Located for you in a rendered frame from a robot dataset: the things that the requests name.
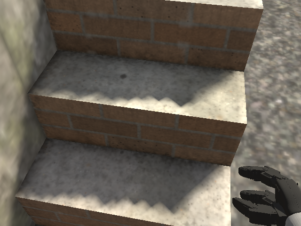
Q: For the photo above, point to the robot right forearm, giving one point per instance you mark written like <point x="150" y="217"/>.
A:
<point x="293" y="220"/>

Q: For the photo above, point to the robot right hand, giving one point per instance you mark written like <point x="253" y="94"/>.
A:
<point x="265" y="207"/>

